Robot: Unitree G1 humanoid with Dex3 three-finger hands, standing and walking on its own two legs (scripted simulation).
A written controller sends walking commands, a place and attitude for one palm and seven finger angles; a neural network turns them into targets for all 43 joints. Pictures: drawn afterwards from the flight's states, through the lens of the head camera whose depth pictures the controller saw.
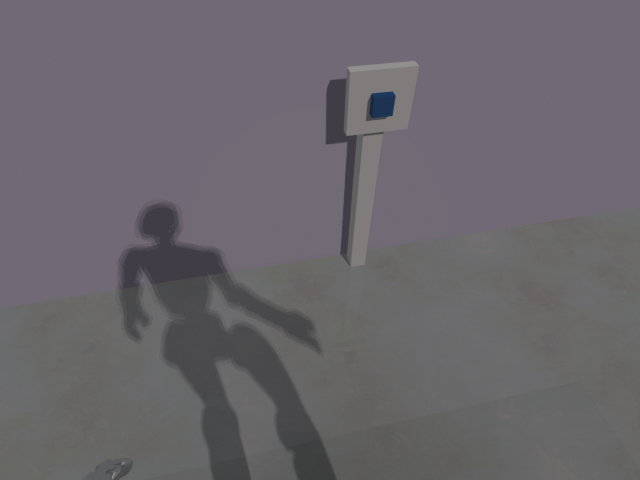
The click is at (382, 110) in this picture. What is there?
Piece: button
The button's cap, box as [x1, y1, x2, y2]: [369, 91, 395, 117]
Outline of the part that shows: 392,91 371,94 369,113 371,117 392,115 395,96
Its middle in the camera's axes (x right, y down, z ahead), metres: +0.16 -0.35 +1.02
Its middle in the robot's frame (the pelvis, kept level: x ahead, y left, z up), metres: +1.00 -0.11 -0.04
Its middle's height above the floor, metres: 0.73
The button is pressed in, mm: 0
